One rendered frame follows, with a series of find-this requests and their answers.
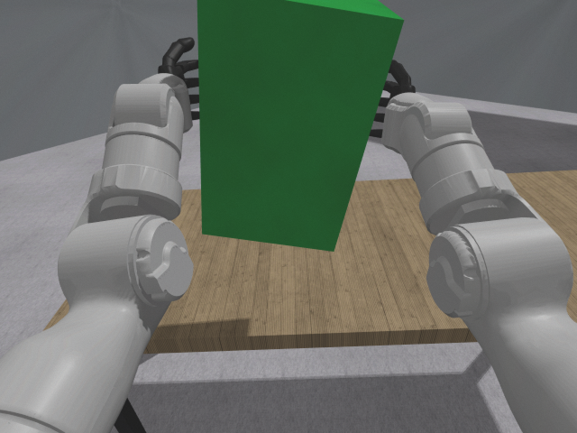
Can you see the right robot upper arm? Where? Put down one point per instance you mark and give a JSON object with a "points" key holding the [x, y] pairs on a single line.
{"points": [[509, 280]]}

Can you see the table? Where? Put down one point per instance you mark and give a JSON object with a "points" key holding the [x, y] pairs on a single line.
{"points": [[371, 290]]}

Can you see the robot right forearm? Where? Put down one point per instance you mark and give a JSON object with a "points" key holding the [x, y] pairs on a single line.
{"points": [[455, 178]]}

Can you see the left robot hand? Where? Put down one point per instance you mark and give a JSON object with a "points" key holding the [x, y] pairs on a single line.
{"points": [[170, 65]]}

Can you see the right robot hand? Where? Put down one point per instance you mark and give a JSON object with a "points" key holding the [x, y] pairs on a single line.
{"points": [[403, 86]]}

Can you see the carton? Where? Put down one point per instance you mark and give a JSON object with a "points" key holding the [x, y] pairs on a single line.
{"points": [[288, 92]]}

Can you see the left robot upper arm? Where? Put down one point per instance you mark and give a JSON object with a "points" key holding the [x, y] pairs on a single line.
{"points": [[119, 277]]}

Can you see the robot left forearm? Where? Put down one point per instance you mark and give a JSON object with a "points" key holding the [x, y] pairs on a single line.
{"points": [[143, 149]]}

